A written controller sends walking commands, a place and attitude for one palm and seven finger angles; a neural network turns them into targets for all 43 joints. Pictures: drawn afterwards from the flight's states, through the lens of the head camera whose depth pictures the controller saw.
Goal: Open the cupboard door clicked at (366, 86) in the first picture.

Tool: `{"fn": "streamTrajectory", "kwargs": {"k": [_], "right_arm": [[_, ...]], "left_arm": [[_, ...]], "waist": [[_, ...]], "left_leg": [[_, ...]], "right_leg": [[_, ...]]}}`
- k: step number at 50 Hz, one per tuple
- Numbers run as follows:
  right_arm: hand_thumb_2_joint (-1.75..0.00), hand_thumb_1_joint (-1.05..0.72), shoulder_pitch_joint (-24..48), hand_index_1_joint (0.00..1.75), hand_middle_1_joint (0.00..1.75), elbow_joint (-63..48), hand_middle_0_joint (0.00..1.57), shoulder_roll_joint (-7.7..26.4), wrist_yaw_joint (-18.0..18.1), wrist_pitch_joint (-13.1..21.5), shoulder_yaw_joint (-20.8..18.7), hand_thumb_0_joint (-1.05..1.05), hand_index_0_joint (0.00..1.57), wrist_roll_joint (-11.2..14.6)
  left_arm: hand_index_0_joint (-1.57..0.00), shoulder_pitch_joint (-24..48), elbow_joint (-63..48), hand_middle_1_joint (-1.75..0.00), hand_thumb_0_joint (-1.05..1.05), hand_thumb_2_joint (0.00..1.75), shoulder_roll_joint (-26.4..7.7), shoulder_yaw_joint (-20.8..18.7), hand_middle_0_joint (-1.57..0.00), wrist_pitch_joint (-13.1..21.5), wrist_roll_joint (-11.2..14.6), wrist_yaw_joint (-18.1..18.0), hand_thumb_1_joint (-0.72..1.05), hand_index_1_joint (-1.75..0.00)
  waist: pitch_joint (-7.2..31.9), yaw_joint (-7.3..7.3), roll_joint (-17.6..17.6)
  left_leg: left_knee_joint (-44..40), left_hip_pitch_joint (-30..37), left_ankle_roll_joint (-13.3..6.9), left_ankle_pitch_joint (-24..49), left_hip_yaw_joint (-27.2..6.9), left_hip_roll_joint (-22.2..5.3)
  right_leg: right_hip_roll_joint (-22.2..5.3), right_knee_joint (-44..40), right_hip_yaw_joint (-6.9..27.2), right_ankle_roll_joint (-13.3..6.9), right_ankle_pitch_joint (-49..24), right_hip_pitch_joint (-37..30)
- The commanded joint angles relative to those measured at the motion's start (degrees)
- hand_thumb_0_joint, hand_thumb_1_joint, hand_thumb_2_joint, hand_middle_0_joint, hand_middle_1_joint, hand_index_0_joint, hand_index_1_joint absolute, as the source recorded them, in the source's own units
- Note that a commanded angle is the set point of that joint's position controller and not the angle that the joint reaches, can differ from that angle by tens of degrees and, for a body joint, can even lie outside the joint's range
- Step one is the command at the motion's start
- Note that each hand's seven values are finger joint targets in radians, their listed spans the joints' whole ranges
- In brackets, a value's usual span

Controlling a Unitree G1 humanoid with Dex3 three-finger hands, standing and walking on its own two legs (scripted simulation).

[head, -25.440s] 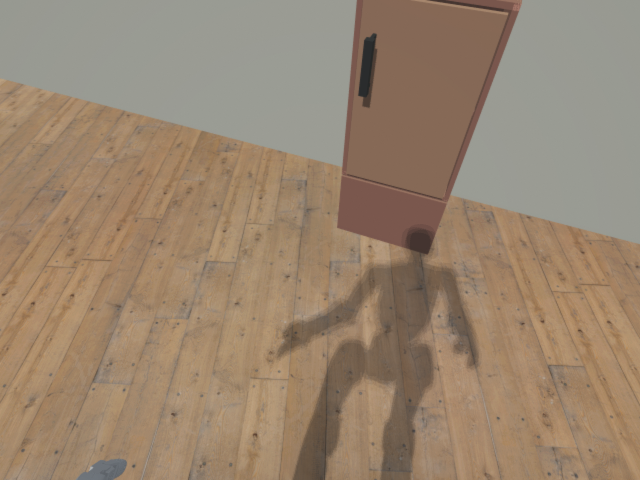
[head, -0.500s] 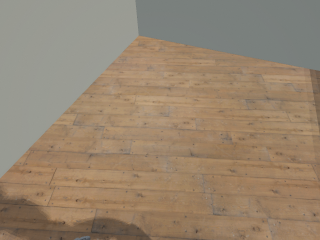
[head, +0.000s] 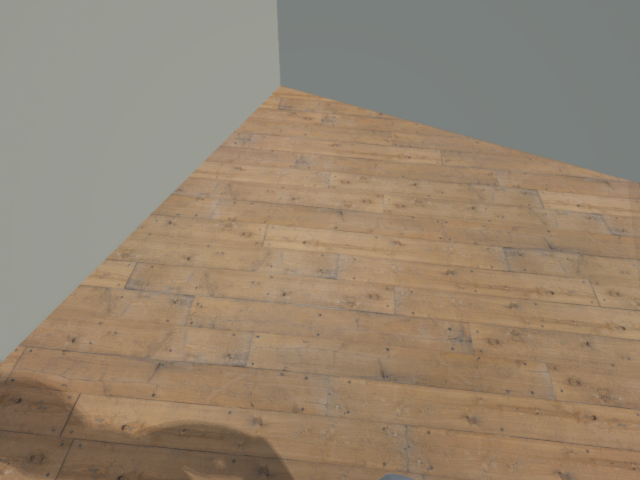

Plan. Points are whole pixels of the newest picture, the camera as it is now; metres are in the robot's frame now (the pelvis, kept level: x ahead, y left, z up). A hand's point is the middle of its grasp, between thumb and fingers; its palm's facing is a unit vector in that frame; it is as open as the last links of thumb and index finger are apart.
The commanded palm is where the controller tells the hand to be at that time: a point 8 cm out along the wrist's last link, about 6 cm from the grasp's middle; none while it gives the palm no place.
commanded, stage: turn to face it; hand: left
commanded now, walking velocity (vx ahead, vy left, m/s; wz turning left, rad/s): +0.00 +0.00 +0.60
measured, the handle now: out of the picture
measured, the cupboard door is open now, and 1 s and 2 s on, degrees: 53 53 53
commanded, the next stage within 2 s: none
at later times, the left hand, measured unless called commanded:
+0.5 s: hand (193, 473) +0.16 +0.19 -0.19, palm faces +0.28 -0.93 -0.22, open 7.3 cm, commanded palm none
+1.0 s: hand out of the picture +0.13 +0.14 -0.18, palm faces +0.56 -0.79 -0.23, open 7.4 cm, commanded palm none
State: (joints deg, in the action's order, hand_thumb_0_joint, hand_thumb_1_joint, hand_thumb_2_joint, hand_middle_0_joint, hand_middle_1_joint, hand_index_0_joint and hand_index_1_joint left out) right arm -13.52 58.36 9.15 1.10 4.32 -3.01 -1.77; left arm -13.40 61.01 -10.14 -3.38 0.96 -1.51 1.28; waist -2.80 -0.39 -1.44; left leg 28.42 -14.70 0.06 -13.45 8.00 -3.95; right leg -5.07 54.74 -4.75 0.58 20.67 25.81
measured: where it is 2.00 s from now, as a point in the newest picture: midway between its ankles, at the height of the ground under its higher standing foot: (344, 464)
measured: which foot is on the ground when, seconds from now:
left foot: down 0.00-0.12, up 0.14-0.38, down 0.40-0.68, up 0.70-1.00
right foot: up 0.00-0.10, down 0.12-0.40, up 0.42-0.68, down 0.70-1.00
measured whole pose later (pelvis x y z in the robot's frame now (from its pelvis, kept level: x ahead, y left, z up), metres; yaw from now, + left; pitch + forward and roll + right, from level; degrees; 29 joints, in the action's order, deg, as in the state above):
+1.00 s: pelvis +0.20 -0.06 -0.01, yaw +34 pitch +1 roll +2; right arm -4.8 50.4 13.7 -1.8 -3.1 -3.3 -0.6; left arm -14.1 51.3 -12.5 -2.6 -0.4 -1.2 -0.6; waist -6.6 -0.7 -2.8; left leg 34.7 -18.5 2.2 -16.6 6.0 -0.7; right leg -8.6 35.1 -12.9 1.2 21.5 13.4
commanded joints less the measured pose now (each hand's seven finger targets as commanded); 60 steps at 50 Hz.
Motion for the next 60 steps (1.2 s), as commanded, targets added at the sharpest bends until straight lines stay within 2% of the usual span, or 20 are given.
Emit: {"fn": "streamTrajectory", "kwargs": {"k": [1,3,5,7,12,18,20,21,26,32,33,34,35,40,47,49,50,51,55,60], "right_arm": [[-0.9,-0.9,-4.01,0.3,0.3,-0.09,0.2,9.35,-0.22,-1.24,-1.36,0.0,0.2,0.02],[-0.9,-0.9,-2.84,0.3,0.3,0.06,0.2,8.7,-0.43,-1.82,-1.13,0.0,0.2,0.35],[-0.9,-0.9,-1.83,0.3,0.3,-1.75,0.2,4.46,-1.05,-2.28,-0.12,0.0,0.2,0.85],[-0.9,-0.9,0.27,0.3,0.3,-3.52,0.2,5.51,-0.99,-3.07,-0.83,0.0,0.2,1.02],[-0.9,-0.9,0.83,0.3,0.3,-2.73,0.2,2.93,-1.74,-4.35,-0.05,0.0,0.2,1.08],[-0.9,-0.9,-3.35,0.3,0.3,-3.72,0.2,6.31,-2.4,-4.4,-0.71,0.0,0.2,0.57],[-0.9,-0.9,-10.39,0.3,0.3,-3.96,0.2,18.03,-1.31,-4.14,-3.34,0.0,0.2,-0.06],[-0.9,-0.9,-11.06,0.3,0.3,-4.04,0.2,19.5,-0.81,-4.52,-3.43,0.0,0.2,-0.01],[-0.9,-0.9,1.18,0.3,0.3,-8.03,0.2,15.12,0.06,-4.13,-2.26,0.0,0.2,0.01],[-0.9,-0.9,7.29,0.3,0.3,-11.05,0.2,15.99,-0.71,-5.82,-3.57,0.0,0.2,0.42],[-0.9,-0.9,8.53,0.3,0.3,-11.98,0.2,13.9,-1.04,-6.05,-3.44,0.0,0.2,0.91],[-0.9,-0.9,8.58,0.3,0.3,-13.68,0.2,9.58,-1.64,-6.15,-2.81,0.0,0.2,1.14],[-0.9,-0.9,10.0,0.3,0.3,-14.54,0.2,10.84,-2.08,-6.18,-2.92,0.0,0.2,0.78],[-0.9,-0.9,9.11,0.3,0.3,-11.81,0.2,8.23,-2.75,-7.02,-2.05,0.0,0.2,1.07],[-0.9,-0.9,9.68,0.3,0.3,-12.11,0.2,7.88,-2.8,-6.19,-0.9,0.0,0.2,1.24],[-0.9,-0.9,2.6,0.3,0.3,-10.45,0.2,12.45,-2.6,-5.63,-2.17,0.0,0.2,0.68],[-0.9,-0.9,-1.96,0.3,0.3,-9.92,0.2,19.62,-2.21,-5.3,-3.99,0.0,0.2,0.12],[-0.9,-0.9,-5.16,0.3,0.3,-8.77,0.2,22.12,-1.81,-5.94,-4.31,0.0,0.2,0.46],[-0.9,-0.9,4.15,0.3,0.3,-10.91,0.2,16.68,-0.29,-5.29,-3.0,0.0,0.2,0.24],[-0.9,-0.9,5.6,0.3,0.3,-10.91,0.2,16.71,-0.57,-5.58,-3.4,0.0,0.2,0.06]], "left_arm": [[-0.2,-1.16,-3.63,-0.3,0.0,0.9,-1.15,-0.1,-0.2,1.02,-0.14,0.47,0.9,-0.3],[-0.2,-4.47,-2.56,-0.3,0.0,0.9,-3.53,-0.55,-0.2,1.46,-0.24,0.11,0.9,-0.3],[-0.2,-9.5,-2.1,-0.3,0.0,0.9,-11.98,-2.25,-0.2,1.97,-0.48,-0.8,0.9,-0.3],[-0.2,-10.01,-3.0,-0.3,0.0,0.9,-15.03,-2.81,-0.2,1.64,-0.14,-1.66,0.9,-0.3],[-0.2,-2.08,-5.63,-0.3,0.0,0.9,-9.66,-1.74,-0.2,1.59,-0.09,-2.55,0.9,-0.3],[-0.2,0.38,-7.47,-0.3,0.0,0.9,-10.71,-2.38,-0.2,0.48,0.62,-2.35,0.9,-0.3],[-0.2,2.69,-12.14,-0.3,0.0,0.9,-6.26,-1.2,-0.2,-0.55,1.37,-2.21,0.9,-0.3],[-0.2,5.52,-14.03,-0.3,0.0,0.9,-7.81,-1.25,-0.2,-1.17,0.6,-2.5,0.9,-0.3],[-0.2,4.09,-11.69,-0.3,0.0,0.9,-6.77,-1.48,-0.2,-2.04,0.8,-1.68,0.9,-0.3],[-0.2,-2.67,-11.92,-0.3,0.0,0.9,-8.1,-1.81,-0.2,-1.58,0.72,-1.71,0.9,-0.3],[-0.2,-4.89,-12.1,-0.3,0.0,0.9,-11.2,-2.47,-0.2,-1.04,0.14,-2.05,0.9,-0.3],[-0.2,-5.41,-12.66,-0.3,0.0,0.9,-16.91,-3.56,-0.2,-0.68,-0.68,-2.52,0.9,-0.3],[-0.2,-3.96,-13.76,-0.3,0.0,0.9,-18.43,-3.13,-0.2,-0.85,-0.45,-2.54,0.9,-0.3],[-0.2,1.02,-14.75,-0.3,0.0,0.9,-11.51,-1.64,-0.2,-0.09,-0.14,-3.07,0.9,-0.3],[-0.2,-3.02,-12.49,-0.3,0.0,0.9,-15.01,-2.82,-0.2,-0.34,0.22,-2.73,0.9,-0.3],[-0.2,-0.74,-13.63,-0.3,0.0,0.9,-13.88,-2.8,-0.2,-0.58,0.87,-2.38,0.9,-0.3],[-0.2,0.23,-15.84,-0.3,0.0,0.9,-9.79,-1.96,-0.2,-0.98,1.27,-1.94,0.9,-0.3],[-0.2,3.69,-17.96,-0.3,0.0,0.9,-9.93,-1.25,-0.2,-1.74,0.6,-2.3,0.9,-0.3],[-0.2,4.62,-15.2,-0.3,0.0,0.9,-9.47,-1.7,-0.2,-2.65,0.6,-1.91,0.9,-0.3],[-0.2,3.09,-15.0,-0.3,0.0,0.9,-8.21,-1.44,-0.2,-2.52,0.94,-1.62,0.9,-0.3]], "waist": [[0.43,0.1,7.88],[1.13,-2.0,4.37],[1.48,-5.02,-11.2],[4.15,-5.69,-16.32],[3.72,-0.95,-8.75],[6.79,2.46,-3.16],[11.15,6.66,21.66],[10.39,7.0,11.72],[7.7,1.64,12.02],[7.24,-1.43,9.08],[6.25,-2.75,1.87],[4.67,-3.28,-15.06],[4.13,-3.68,-14.73],[4.39,0.11,-10.55],[6.89,-1.23,-9.92],[9.98,3.23,-1.57],[11.71,5.58,16.52],[10.93,6.72,15.57],[6.12,2.12,11.84],[7.02,1.17,11.31]], "left_leg": [[-13.87,-5.55,-6.79,-5.09,-8.42,-11.0],[-7.57,-8.35,-4.09,-7.0,-6.92,-6.73],[10.0,-19.51,0.82,-17.24,0.7,2.93],[32.01,-20.64,1.06,-23.22,-4.56,0.88],[25.73,-15.6,2.83,-14.09,-3.89,-1.77],[-0.86,3.72,1.68,7.8,0.23,1.24],[-6.87,14.92,-12.94,40.91,-31.55,-22.39],[-6.9,11.26,-15.15,28.71,-32.23,-23.6],[-6.24,5.27,-8.64,25.88,-19.68,-12.01],[-2.88,-6.07,-5.61,8.54,-19.86,-6.65],[2.77,-12.05,-2.41,-0.38,-16.35,-2.01],[16.7,-21.61,2.32,-15.48,-7.37,6.41],[31.28,-19.53,2.03,-22.36,-8.47,5.41],[32.44,-17.98,3.93,-13.7,-6.3,1.92],[6.23,-5.67,2.48,-5.94,-0.34,4.34],[-3.42,10.68,-0.34,11.75,-5.27,-0.14],[-4.93,20.01,-9.46,33.34,-27.87,-17.13],[-5.83,17.13,-15.42,35.17,-31.83,-22.55],[-7.13,6.06,-10.23,22.35,-23.08,-12.08],[-5.85,1.86,-8.48,18.51,-21.66,-8.57]], "right_leg": [[1.01,-15.41,-3.0,0.66,-5.9,-10.12],[2.14,-22.84,-3.35,1.09,-9.29,-17.91],[-13.61,-35.32,14.77,-3.56,-5.76,-26.2],[-23.34,-41.84,24.46,-11.01,-6.41,-24.0],[-17.41,-33.98,1.04,-7.61,-37.74,-20.68],[-12.93,-18.97,-7.19,-1.23,-30.28,-14.7],[-1.02,5.4,-4.67,5.0,20.31,5.88],[-0.57,11.76,1.96,3.92,18.92,6.63],[0.13,5.08,3.59,4.32,6.47,4.37],[4.09,-23.59,0.08,3.16,-4.34,-15.2],[-1.17,-33.29,5.53,1.78,-4.19,-19.88],[-17.2,-41.31,23.55,-4.47,-3.48,-22.07],[-23.89,-42.15,25.79,-9.66,-7.12,-15.42],[-13.32,-32.19,4.76,-7.09,-37.54,-21.09],[-14.33,-24.23,-0.2,-4.8,-45.67,-24.75],[-12.44,-12.08,-4.39,-0.12,-33.2,-13.18],[-3.65,1.66,-6.04,4.7,5.66,4.16],[-1.56,9.01,0.59,4.32,19.34,8.3],[-1.26,9.3,5.16,4.39,6.77,6.39],[2.69,-8.25,2.29,3.53,5.0,-4.67]]}}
